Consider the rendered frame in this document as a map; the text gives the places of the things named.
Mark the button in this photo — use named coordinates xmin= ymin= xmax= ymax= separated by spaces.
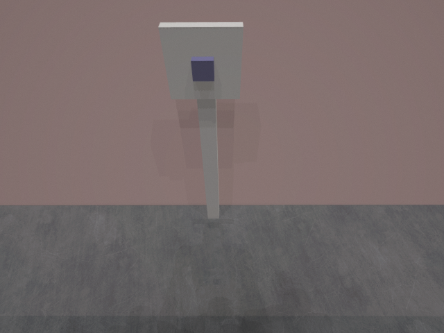
xmin=191 ymin=57 xmax=214 ymax=81

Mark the panel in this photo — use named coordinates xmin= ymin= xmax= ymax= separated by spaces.
xmin=158 ymin=22 xmax=244 ymax=219

